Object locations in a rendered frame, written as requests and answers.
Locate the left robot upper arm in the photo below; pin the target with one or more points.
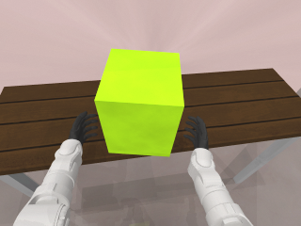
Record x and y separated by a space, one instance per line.
50 214

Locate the robot left forearm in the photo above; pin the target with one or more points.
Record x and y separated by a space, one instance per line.
60 179

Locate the robot right forearm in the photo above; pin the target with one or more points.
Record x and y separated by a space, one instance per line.
218 205

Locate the robot right hand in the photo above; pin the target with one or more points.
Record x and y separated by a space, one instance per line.
200 139

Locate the carton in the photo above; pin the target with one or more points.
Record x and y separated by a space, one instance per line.
140 101

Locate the robot left hand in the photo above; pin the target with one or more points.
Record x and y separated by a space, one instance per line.
79 128

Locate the table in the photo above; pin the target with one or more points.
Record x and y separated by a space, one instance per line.
237 107

